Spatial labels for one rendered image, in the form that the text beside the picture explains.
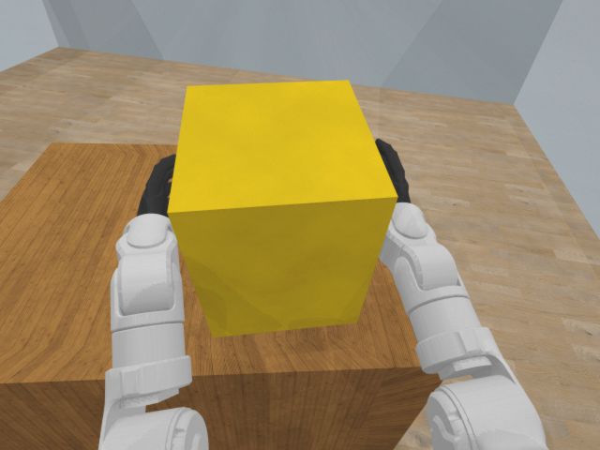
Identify robot left hand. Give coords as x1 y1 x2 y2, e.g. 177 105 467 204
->
137 154 176 218

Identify pedestal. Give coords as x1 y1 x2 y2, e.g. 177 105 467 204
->
0 142 443 450

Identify robot right hand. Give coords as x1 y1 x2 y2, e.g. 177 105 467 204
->
375 139 411 203

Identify left robot forearm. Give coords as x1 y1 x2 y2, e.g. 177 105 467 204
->
98 214 192 450

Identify robot left upper arm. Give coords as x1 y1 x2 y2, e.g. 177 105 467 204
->
101 407 209 450

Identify carton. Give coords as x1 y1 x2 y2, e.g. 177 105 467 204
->
167 80 398 338

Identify right robot forearm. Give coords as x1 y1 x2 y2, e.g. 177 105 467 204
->
379 202 547 445

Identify robot right upper arm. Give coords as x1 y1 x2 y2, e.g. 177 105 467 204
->
427 375 549 450

